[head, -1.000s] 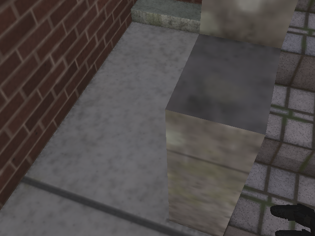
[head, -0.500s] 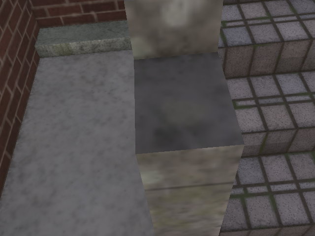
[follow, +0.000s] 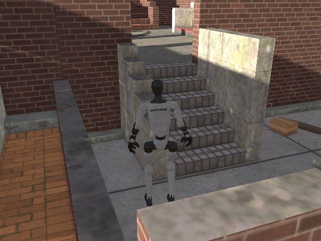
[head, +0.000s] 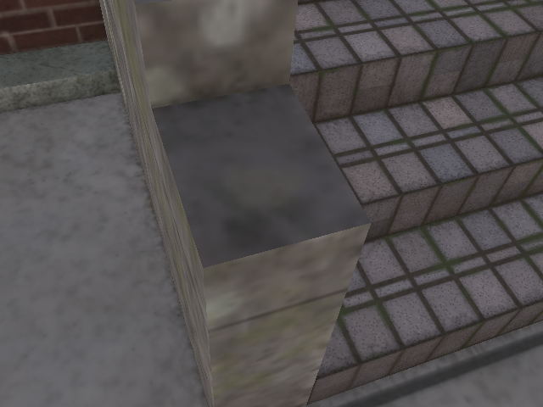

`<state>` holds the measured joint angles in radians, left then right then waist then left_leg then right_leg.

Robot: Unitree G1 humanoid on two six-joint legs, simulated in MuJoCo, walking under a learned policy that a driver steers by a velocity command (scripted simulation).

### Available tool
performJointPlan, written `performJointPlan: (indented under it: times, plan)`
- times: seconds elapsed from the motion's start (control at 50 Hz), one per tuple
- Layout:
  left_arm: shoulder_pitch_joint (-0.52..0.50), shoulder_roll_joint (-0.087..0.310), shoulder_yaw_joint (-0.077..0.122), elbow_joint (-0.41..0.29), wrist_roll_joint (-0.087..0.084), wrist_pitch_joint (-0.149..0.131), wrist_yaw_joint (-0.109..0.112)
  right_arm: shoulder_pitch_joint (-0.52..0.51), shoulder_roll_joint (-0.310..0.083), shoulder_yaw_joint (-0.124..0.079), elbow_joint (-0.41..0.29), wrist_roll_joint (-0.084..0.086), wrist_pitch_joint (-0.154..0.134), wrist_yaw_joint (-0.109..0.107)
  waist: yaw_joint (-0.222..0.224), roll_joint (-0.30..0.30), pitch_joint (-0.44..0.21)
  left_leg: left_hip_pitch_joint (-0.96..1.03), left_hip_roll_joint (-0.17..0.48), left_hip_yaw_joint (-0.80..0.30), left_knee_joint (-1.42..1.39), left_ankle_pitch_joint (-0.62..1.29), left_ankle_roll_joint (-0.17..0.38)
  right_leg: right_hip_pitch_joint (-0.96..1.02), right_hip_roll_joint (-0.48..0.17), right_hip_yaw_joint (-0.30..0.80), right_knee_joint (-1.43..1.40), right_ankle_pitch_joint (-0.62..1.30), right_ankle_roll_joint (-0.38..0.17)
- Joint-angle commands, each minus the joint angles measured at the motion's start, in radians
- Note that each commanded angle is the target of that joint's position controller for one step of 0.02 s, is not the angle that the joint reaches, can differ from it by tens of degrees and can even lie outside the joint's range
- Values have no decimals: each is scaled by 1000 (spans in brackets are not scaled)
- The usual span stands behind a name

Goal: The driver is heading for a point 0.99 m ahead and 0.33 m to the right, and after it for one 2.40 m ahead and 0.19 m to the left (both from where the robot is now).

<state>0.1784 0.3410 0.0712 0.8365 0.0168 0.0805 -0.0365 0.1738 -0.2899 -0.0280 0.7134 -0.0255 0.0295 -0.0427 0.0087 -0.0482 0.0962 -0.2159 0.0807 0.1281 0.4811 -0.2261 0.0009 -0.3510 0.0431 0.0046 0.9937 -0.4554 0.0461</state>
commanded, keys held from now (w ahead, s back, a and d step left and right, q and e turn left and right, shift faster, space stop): e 0.46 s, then w+e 0.36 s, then w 0.02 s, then w+q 0.16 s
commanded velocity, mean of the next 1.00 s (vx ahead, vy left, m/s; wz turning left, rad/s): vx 0.01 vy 0.02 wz -0.54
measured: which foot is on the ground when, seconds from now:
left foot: down 0.00-0.12, up 0.14-0.56, down 0.58-1.00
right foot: up 0.00-0.12, down 0.14-0.60, up 0.62-0.98, down 1.00-1.00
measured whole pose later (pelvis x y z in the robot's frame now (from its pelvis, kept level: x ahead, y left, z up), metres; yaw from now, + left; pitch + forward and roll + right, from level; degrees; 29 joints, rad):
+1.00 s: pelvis -0.06 +0.00 +0.00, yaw -30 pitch +0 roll +2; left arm 0.07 0.30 0.06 0.73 -0.01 0.06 0.01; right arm 0.20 -0.30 -0.02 0.92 0.00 -0.02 0.00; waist -0.05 -0.04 0.10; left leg -0.18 0.01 0.09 0.41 -0.23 -0.01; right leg -0.21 -0.04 0.06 0.49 -0.25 0.03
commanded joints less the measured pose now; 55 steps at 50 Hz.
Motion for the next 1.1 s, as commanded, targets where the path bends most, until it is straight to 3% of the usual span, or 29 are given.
performJointPlan:
  times: [0.02, 0.06, 0.1, 0.12, 0.14, 0.16, 0.18, 0.2, 0.26, 0.28, 0.34, 0.36, 0.42, 0.56, 0.58, 0.6, 0.62, 0.64, 0.66, 0.7, 0.8, 0.84, 0.92, 0.98, 1.0, 1.02, 1.04, 1.06, 1.1]
  plan:
    - [-43, 60, 1, -65, -1, -16, -3, 19, -187, -53, -14, -13, -13, 1, -38, 250, -110, 126, 237, -146, -121, 379, 171, 32, -28, -32, -165, -51, -28]
    - [-12, 67, 0, -53, -9, -16, -1, 22, -198, -58, 6, 5, -10, 7, -39, 289, -119, 124, 249, -140, -101, 387, 169, 85, -22, -66, -276, -33, -49]
    - [50, 59, -2, -33, -4, -25, 4, 6, -207, -62, 24, 16, -7, 11, 4, 247, -118, 60, 238, -90, -26, 324, 122, 206, -13, -80, -493, 107, -76]
    - [73, 83, 5, -21, 6, -32, 10, 25, -196, -63, 37, 15, -8, 16, 24, 138, -98, -30, 206, -36, 90, 192, 53, 282, -23, -6, -638, 218, -93]
    - [80, 182, 24, -32, 7, -43, 20, 67, -138, -51, 17, 3, -7, 31, 11, -167, -79, -265, 80, 65, 364, -199, -27, 377, -252, 331, -766, 375, -145]
    - [108, 273, 40, -32, 5, -53, 29, -63, -101, -34, -52, 3, 3, 8, 48, -260, -23, -349, -70, -46, 519, -430, -49, 220, -428, 508, -724, 812, -306]
    - [99, 222, 35, -26, 4, -53, 39, -87, -137, -40, -43, 16, 10, -4, 44, -107, -35, -302, -36, -138, 599, -381, -41, 201, -385, 420, -702, 864, -338]
    - [24, 182, 23, -32, -2, -49, 45, -60, -142, -43, -21, 28, 9, -2, -1, -73, -12, -291, -31, -155, 602, -289, -32, 198, -311, 325, -695, 832, -314]
    - [-65, 138, 12, -58, -3, -42, 58, -9, -177, -51, 29, 5, -16, 16, -18, -107, -93, -290, -48, -139, 568, -160, -29, 352, -191, 221, -657, 936, -268]
    - [-154, 109, 17, -127, -57, -60, 74, -99, -181, -61, -4, 26, -28, -7, -15, -71, -152, -313, -75, -166, 513, -194, -64, 378, -229, 281, -660, 851, -291]
    - [-117, 137, 29, -112, -52, -65, 81, -105, -116, -39, -4, 22, -27, -27, 14, -60, -169, -266, -87, -168, 350, -169, -96, 419, -234, 311, -644, 774, -277]
    - [-99, 154, 35, -103, -48, -62, 81, -114, -120, -38, -1, 16, -31, -28, 28, -50, -152, -251, -94, -178, 318, -167, -99, 402, -237, 337, -654, 689, -282]
    - [-131, 153, 34, -120, -43, -55, 75, -97, -144, -44, 15, 36, -32, -23, 26, -93, -103, -182, -110, -200, 240, -176, -94, 306, -226, 398, -669, 555, -276]
    - [-215, 156, 35, -176, -47, -38, 75, -19, -163, -51, 79, 39, -42, 8, -30, -76, -132, 15, -118, -209, -107, -20, -60, 257, -166, 524, -589, 547, -202]
    - [-207, 138, 29, -182, -45, -35, 78, -1, -170, -49, 92, 35, -42, 12, -31, -44, -143, 104, -78, -218, -166, 106, -35, 195, -128, 499, -549, 466, -170]
    - [-166, 98, 20, -188, -39, -36, 76, -20, -221, -55, 89, 14, -37, 10, 6, 115, -166, 189, 52, -344, -176, 261, 35, 96, -45, 394, -416, 241, -118]
    - [-145, 116, 26, -184, -41, -36, 81, -46, -262, -64, 86, -13, -35, 16, 19, 308, -125, 130, 197, -521, -228, 387, 201, -30, 126, 211, -214, -141, -54]
    - [-100, 200, 53, -155, -27, -35, 81, -83, -216, -49, 63, -24, -41, 18, 22, 191, -130, 66, 284, -539, -235, 365, 291, -24, 73, 205, 36, -197, -7]
    - [-78, 206, 62, -141, -31, -31, 75, -125, -177, -36, 56, -9, -42, 13, 48, 146, -111, 43, 243, -456, -225, 306, 271, -38, 43, 190, 115, -140, 7]
    - [-110, 141, 51, -141, -24, -23, 72, -114, -163, -32, 67, 24, -42, -4, 23, 123, -68, 97, 177, -364, -217, 170, 218, -145, 9, 175, 174, -25, 36]
    - [-190, 100, 38, -206, -45, -48, 45, -9, -190, -40, 109, 10, -38, -31, -56, 142, -93, 238, 164, -275, -209, 312, 239, -231, -60, 96, 38, 35, 58]
    - [-184, 82, 28, -221, -41, -50, 40, 6, -210, -49, 116, 12, -40, -25, -64, 141, -130, 265, 190, -267, -199, 386, 250, -195, -88, 84, -33, 15, 56]
    - [-127, 49, 11, -195, -30, -43, 52, -25, -203, -44, 123, 17, -55, 22, -42, 162, -179, 177, 174, -225, -170, 511, 238, 34, -75, 46, -264, 10, 19]
    - [-33, 32, 13, -125, -14, -27, 49, -24, -129, -7, 155, 40, -70, 52, 20, 142, -166, 49, 116, -202, -132, 463, 152, 323, -52, 5, -702, 357, -37]
    - [-6, 89, 25, -120, -13, -21, 61, 34, -119, 1, 176, 31, -83, 61, 7, 103, -189, -40, 84, -183, -106, 393, 78, 468, -122, 75, -689, 553, -63]
    - [-12, 177, 41, -136, -5, -15, 73, 82, -125, 5, 172, 6, -98, 74, -32, -67, -238, -135, 21, -139, -57, 106, 11, 557, -273, 192, -570, 894, -133]
    - [-93, 139, 32, -143, -1, -16, 59, 72, -132, 3, 172, 23, -96, 71, -45, -102, -273, -37, 2, -125, -94, -51, -22, 409, -302, 190, -568, 760, -212]
    - [-145, 110, 29, -163, -1, -24, 45, 13, -160, -2, 168, 27, -88, 66, -29, -46, -218, -20, -15, -111, -71, -3, -40, 367, -245, 162, -595, 622, -192]
    - [-124, 146, 47, -153, 0, -33, 45, -30, -178, -13, 164, 44, -65, 43, 8, -69, -140, -119, -47, -98, 31, 53, -41, 348, -231, 163, -625, 538, -171]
